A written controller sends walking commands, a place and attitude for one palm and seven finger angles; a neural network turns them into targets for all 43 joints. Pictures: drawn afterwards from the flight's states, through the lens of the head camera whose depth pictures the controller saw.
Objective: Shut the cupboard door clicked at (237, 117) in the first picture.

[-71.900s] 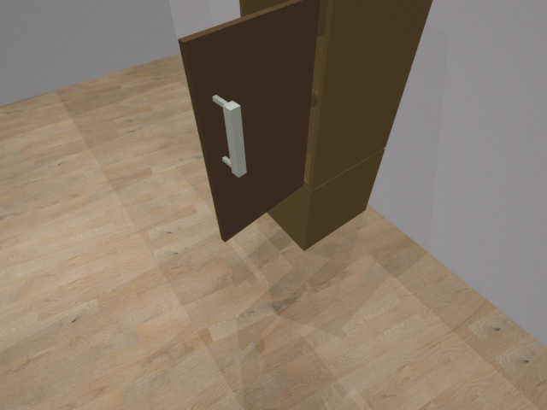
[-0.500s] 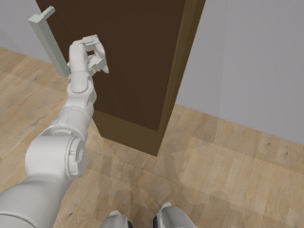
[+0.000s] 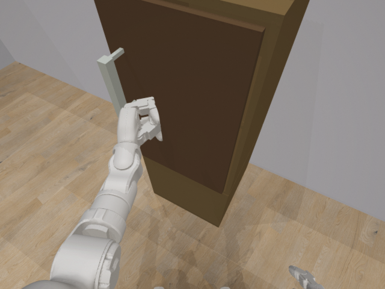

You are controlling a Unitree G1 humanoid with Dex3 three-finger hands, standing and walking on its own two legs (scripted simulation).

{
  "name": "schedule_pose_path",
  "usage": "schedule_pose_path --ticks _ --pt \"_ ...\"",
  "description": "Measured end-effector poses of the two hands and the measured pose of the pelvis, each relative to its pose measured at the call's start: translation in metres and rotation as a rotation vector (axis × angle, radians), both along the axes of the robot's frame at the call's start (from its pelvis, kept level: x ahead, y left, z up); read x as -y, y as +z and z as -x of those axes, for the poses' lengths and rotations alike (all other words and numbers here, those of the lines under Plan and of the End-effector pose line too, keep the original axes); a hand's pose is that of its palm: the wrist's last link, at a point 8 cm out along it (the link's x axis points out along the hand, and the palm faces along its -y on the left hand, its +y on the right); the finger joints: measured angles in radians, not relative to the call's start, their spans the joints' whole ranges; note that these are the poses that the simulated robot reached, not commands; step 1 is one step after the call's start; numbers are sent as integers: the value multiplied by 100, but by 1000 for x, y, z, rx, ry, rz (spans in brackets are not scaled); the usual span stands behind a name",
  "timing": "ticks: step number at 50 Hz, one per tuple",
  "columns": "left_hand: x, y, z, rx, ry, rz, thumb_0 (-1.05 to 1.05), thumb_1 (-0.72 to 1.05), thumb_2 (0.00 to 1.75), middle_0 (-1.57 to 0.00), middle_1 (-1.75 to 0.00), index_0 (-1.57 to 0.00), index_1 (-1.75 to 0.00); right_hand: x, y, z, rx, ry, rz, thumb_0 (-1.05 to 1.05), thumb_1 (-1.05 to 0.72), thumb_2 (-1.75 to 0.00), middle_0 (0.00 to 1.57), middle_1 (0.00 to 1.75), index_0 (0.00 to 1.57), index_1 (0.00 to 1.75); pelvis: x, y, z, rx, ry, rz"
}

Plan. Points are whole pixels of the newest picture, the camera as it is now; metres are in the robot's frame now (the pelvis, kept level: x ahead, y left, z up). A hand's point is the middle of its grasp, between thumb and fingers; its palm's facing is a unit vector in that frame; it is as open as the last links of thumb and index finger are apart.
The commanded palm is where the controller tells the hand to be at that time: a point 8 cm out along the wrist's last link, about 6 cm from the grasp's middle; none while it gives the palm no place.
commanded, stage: draw the hand back to the body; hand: left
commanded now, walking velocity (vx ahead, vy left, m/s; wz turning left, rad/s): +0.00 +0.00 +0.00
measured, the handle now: (121, 85) +0.58 +0.17 +0.08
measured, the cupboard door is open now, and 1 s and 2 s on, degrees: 0 0 0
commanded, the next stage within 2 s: step back with the hand held close in 1.52 s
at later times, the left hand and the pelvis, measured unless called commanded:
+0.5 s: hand (105, 162) +0.31 +0.14 +0.14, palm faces +0.02 -1.00 -0.09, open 3.1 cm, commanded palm +0.28 +0.20 +0.15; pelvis -0.01 +0.00 +0.03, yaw +0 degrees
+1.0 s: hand out of the picture +0.22 +0.25 +0.18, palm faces +0.36 -0.87 -0.34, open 5.0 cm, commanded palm +0.17 +0.30 +0.20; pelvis +0.01 +0.02 +0.04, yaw +1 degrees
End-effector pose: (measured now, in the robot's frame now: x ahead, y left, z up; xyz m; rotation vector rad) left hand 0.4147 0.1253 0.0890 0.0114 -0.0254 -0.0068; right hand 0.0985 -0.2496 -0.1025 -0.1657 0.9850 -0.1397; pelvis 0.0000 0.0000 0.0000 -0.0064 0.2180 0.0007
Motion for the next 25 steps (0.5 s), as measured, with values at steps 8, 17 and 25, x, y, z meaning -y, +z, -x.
schedule_pose_path --ticks 8,17,25 --pt "-21 16 26 22 19 -7 2 89 90 -130 -150 -130 -149 -3 9 -7 55 -16 -38 0 -91 -90 20 30 20 30 4 8 -2 44 -25 -15" --pt "-56 34 83 30 17 -19 2 90 90 -130 -150 -130 -150 -3 21 -12 93 -7 -26 1 -91 -90 20 30 20 30 7 18 3 125 -7 -8" --pt "-72 55 125 42 23 -78 2 89 90 -125 -144 -125 -144 -9 45 -44 230 17 -8 1 -91 -90 20 30 20 30 3 26 8 187 -4 -9"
